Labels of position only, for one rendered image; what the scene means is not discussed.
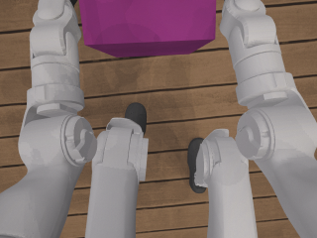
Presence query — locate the robot right thigh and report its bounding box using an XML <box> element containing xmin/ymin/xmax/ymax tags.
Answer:
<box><xmin>197</xmin><ymin>137</ymin><xmax>258</xmax><ymax>238</ymax></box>

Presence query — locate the robot left forearm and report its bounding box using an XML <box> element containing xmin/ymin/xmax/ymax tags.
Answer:
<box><xmin>18</xmin><ymin>0</ymin><xmax>85</xmax><ymax>157</ymax></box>

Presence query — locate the left robot foot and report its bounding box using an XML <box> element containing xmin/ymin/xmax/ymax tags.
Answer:
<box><xmin>125</xmin><ymin>102</ymin><xmax>147</xmax><ymax>137</ymax></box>

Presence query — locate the carton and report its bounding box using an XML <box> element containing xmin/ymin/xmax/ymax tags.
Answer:
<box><xmin>78</xmin><ymin>0</ymin><xmax>217</xmax><ymax>58</ymax></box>

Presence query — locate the robot right upper arm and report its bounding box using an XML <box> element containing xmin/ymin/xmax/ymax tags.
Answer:
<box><xmin>235</xmin><ymin>104</ymin><xmax>317</xmax><ymax>238</ymax></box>

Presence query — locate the robot left upper arm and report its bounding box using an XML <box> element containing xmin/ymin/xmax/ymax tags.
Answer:
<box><xmin>0</xmin><ymin>114</ymin><xmax>98</xmax><ymax>238</ymax></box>

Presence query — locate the robot right forearm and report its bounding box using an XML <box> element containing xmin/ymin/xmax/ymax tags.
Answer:
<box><xmin>219</xmin><ymin>0</ymin><xmax>317</xmax><ymax>124</ymax></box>

